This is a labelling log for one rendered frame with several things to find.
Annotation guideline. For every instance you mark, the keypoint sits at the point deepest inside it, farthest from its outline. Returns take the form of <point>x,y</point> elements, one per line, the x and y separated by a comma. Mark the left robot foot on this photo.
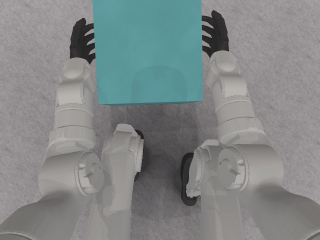
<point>141,137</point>

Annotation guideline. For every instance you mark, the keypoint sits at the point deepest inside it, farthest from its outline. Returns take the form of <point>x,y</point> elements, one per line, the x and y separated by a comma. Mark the right robot foot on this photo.
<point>184,174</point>

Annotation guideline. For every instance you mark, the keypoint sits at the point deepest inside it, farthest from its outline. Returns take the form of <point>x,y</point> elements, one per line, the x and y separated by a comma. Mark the robot left forearm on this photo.
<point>73,122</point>

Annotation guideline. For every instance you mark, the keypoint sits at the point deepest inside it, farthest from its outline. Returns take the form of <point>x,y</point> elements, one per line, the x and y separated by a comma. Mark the robot right forearm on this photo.
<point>236,120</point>

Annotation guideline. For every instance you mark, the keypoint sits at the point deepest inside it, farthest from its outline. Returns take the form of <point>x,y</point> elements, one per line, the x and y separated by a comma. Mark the robot foot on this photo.
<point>184,174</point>
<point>141,137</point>

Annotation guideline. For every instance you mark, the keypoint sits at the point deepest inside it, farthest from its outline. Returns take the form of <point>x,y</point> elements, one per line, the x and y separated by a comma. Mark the robot left hand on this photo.
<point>78,47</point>

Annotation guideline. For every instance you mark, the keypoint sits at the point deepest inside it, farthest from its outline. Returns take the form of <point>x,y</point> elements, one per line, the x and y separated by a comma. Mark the robot right hand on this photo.
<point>219,34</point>

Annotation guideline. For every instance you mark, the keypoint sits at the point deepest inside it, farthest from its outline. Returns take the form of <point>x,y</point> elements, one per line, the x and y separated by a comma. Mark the carton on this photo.
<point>148,52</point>

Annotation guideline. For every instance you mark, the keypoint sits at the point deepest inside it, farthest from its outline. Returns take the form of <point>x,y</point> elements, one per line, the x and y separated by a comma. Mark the right robot upper arm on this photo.
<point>254,173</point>

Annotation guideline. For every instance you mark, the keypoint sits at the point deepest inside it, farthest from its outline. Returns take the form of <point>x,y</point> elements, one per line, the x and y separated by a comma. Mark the left robot upper arm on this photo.
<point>67,183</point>

